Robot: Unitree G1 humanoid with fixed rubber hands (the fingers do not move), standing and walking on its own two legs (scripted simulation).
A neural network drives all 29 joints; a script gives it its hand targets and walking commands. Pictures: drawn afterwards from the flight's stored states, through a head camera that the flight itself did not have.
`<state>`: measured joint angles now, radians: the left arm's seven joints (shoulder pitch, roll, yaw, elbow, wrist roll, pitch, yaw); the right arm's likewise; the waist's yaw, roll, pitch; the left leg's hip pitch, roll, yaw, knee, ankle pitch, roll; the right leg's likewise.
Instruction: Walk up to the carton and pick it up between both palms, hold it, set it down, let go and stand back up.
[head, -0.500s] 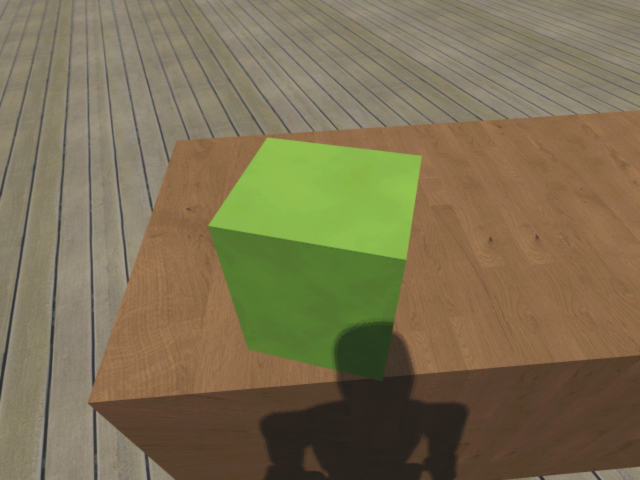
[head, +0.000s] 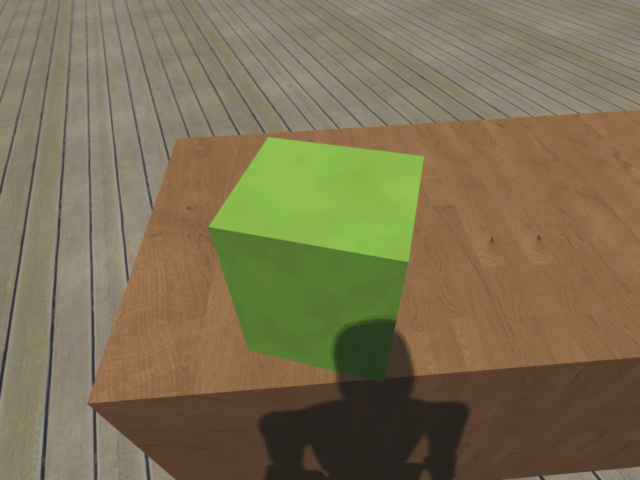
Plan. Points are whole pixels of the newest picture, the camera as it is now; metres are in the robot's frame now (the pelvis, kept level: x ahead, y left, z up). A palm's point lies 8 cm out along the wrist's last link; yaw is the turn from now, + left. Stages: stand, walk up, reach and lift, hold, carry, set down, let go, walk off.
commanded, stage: stand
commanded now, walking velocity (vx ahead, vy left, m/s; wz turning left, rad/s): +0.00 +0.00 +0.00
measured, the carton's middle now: (327, 263) +0.41 +0.00 +0.07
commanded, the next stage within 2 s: walk up in 0.46 s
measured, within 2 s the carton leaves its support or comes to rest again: neither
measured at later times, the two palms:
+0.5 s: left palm out of the picture -0.01 +0.23 -0.14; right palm out of the picture -0.01 -0.23 -0.14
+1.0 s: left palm out of the picture +0.00 +0.23 -0.14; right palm out of the picture -0.01 -0.22 -0.14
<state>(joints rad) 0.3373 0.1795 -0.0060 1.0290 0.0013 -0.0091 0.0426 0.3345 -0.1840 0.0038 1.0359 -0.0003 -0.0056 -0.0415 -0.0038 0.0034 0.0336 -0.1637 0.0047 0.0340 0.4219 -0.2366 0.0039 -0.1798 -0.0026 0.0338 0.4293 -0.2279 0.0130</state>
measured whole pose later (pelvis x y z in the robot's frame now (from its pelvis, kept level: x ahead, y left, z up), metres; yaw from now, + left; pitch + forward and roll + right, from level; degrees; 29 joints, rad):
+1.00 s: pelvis +0.02 +0.00 +0.00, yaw -1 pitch -1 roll +0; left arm 0.36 0.17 0.00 1.03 0.01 -0.02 0.05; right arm 0.35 -0.17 0.00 1.06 0.00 -0.01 -0.04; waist 0.00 0.00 0.02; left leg -0.15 0.00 0.05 0.43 -0.27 0.01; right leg -0.17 0.00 0.05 0.44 -0.26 0.02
